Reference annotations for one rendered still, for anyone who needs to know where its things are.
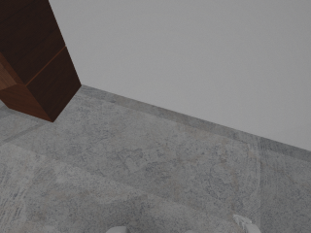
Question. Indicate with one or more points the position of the right robot hand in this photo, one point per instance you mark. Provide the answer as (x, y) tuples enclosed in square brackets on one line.
[(245, 224)]

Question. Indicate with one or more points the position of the cupboard door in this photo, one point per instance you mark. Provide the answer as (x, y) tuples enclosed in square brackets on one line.
[(6, 80)]

